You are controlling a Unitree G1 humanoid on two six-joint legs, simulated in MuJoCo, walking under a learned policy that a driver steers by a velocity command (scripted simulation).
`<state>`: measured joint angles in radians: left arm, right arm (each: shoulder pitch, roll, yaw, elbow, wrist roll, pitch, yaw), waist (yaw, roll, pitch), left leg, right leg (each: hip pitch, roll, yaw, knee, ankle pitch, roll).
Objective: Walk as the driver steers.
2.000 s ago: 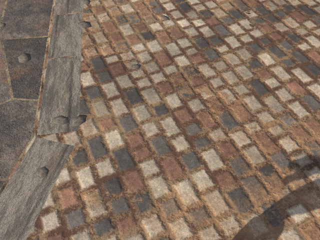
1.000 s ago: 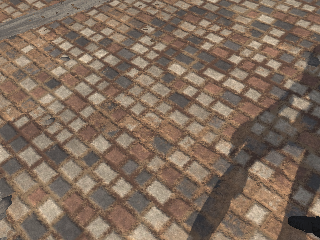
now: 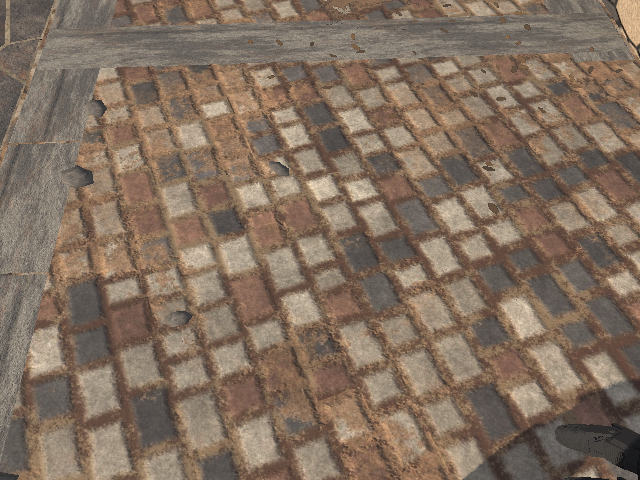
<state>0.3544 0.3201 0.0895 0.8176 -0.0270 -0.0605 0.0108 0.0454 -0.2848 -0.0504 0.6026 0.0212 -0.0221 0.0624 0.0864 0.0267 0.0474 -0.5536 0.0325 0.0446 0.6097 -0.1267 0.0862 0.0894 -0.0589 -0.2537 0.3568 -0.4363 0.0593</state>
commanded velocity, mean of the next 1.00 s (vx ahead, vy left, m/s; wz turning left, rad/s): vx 0.37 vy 0.00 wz -0.05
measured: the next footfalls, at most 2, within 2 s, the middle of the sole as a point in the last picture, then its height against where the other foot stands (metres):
left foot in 0.02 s outside the picture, level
right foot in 0.56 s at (407, 453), level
